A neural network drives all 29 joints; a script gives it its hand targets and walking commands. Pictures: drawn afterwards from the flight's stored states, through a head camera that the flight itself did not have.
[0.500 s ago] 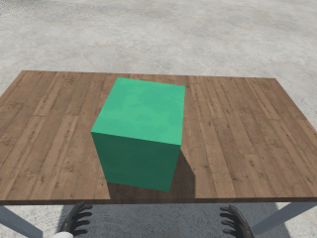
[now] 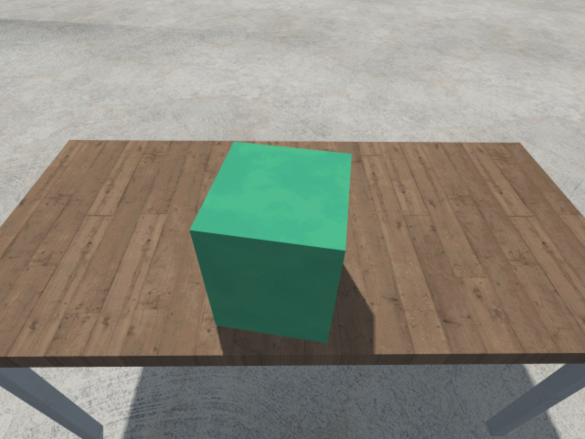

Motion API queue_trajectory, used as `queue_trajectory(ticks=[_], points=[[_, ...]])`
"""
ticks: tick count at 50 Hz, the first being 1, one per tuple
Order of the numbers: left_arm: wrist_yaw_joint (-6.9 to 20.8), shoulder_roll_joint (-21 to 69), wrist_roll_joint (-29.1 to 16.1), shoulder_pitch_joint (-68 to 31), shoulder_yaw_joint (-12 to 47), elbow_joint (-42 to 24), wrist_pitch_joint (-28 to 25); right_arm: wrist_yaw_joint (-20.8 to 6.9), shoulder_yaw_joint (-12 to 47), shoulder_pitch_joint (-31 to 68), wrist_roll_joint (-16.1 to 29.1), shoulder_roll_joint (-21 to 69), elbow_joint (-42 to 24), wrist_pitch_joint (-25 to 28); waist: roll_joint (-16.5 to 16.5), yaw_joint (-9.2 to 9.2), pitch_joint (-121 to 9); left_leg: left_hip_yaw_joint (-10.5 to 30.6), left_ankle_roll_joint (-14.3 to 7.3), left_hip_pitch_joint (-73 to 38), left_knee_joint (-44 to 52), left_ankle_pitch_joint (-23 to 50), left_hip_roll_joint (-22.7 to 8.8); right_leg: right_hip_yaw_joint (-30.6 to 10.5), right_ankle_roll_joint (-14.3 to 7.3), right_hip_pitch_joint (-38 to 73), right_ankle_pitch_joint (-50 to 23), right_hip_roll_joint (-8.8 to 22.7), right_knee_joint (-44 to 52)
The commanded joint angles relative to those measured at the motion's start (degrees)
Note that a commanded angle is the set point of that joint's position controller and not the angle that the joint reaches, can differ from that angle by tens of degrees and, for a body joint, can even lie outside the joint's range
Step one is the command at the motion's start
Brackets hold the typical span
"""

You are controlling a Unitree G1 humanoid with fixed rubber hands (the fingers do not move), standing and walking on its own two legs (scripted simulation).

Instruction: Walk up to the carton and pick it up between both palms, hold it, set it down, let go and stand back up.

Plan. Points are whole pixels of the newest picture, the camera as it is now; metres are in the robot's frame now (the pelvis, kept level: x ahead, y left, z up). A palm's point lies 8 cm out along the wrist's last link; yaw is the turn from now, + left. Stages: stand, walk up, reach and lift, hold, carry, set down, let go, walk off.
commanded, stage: stand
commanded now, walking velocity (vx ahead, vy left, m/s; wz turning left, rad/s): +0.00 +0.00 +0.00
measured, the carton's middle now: (281, 243) +0.43 +0.02 +0.02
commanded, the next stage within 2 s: none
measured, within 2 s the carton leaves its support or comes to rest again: neither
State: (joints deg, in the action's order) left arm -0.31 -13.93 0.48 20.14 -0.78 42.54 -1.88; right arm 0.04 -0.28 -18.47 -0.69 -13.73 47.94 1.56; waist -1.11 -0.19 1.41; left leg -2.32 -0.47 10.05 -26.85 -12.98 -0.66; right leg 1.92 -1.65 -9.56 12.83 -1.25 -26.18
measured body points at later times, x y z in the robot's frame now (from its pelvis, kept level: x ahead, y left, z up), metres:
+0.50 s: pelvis -0.03 +0.01 +0.00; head -0.04 +0.00 +0.45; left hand -0.01 +0.27 -0.14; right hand -0.01 -0.25 -0.15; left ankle +0.02 +0.11 -0.74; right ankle +0.02 -0.10 -0.74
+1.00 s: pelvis +0.00 +0.01 +0.00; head -0.01 +0.00 +0.45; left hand +0.01 +0.25 -0.14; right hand +0.01 -0.24 -0.15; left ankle +0.02 +0.11 -0.74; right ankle +0.02 -0.10 -0.74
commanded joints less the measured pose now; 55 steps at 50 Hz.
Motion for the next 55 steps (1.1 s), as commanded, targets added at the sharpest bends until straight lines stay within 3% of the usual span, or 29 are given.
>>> queue_trajectory(ticks=[1, 12, 24, 39, 55], points=[[-0.55, -8.49, -0.09, 1.31, -1.76, -3.49, -1.36, 0.32, -1.70, -1.28, 0.06, -7.96, -3.09, 1.02, 0.02, -0.09, 2.28, 7.37, -0.94, 3.58, 7.17, -3.36, -5.15, -8.10, 0.04, -3.30, 2.15, 6.99, 7.13], [-0.68, -8.43, 0.26, 3.75, -1.62, 0.95, -0.55, 0.50, -1.94, -4.21, 0.00, -8.08, -0.45, 0.05, -0.58, -0.21, 6.00, 9.07, -1.35, 9.02, 8.10, -14.53, -4.52, -8.77, 0.61, -8.16, 14.01, 6.15, 7.88], [-0.88, -8.00, 0.01, 4.86, -1.65, 4.26, -0.27, 0.82, -2.28, -6.42, -0.18, -7.50, 1.50, 0.00, 1.81, 0.07, 5.50, 9.71, -0.94, 9.13, 7.31, -14.47, -4.10, -8.99, 0.40, -10.79, 16.66, 6.16, 8.10], [-1.40, -6.71, -0.20, 5.30, -1.04, 7.03, -0.14, 1.35, -1.74, -6.45, 0.20, -6.04, 3.41, -0.04, 0.25, -0.03, 4.52, 9.52, -0.86, 7.79, 7.10, -7.56, -4.58, -8.60, 0.58, -7.85, 8.18, 6.52, 6.69], [-1.87, -5.27, -0.55, 3.61, -0.25, 9.42, -0.17, 1.91, -0.69, -5.28, 0.51, -5.01, 5.35, -0.02, 0.84, -0.03, 2.87, 8.27, -0.65, 4.10, 6.24, 3.19, -5.16, -7.86, 0.77, -3.76, -1.96, 7.01, 6.21]])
